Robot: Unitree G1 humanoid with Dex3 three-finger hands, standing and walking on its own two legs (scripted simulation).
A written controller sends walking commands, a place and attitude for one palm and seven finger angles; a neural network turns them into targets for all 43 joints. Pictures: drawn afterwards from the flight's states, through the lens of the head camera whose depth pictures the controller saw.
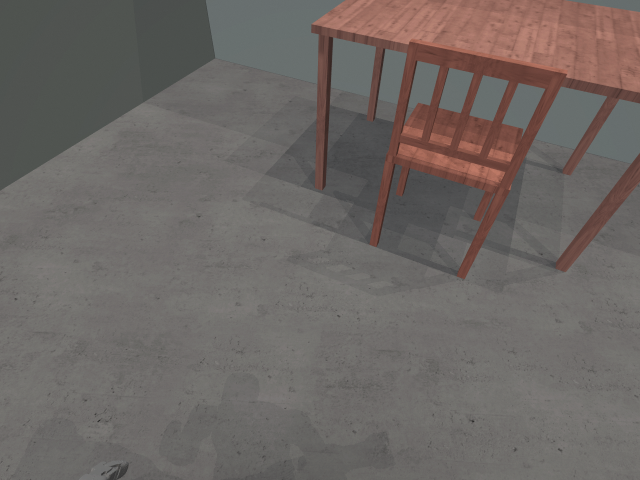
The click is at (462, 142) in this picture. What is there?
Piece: chair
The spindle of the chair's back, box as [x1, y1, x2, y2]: [450, 73, 482, 149]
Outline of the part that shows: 482,75 474,73 450,148 457,148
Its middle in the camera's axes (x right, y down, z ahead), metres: +0.42 -0.36 +1.12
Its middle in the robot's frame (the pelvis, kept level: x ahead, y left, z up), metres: +1.10 -0.37 -0.09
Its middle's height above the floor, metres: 0.67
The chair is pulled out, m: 0.00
